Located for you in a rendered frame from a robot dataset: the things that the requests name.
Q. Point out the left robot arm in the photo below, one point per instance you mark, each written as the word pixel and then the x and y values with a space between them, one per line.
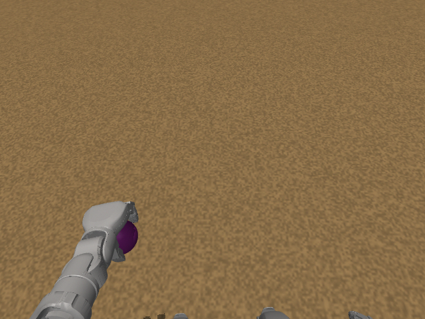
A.
pixel 76 289

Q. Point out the left robot hand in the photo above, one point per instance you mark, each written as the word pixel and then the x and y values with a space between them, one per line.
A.
pixel 113 216

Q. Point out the ball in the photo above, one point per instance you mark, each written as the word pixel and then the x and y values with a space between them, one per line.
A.
pixel 127 237

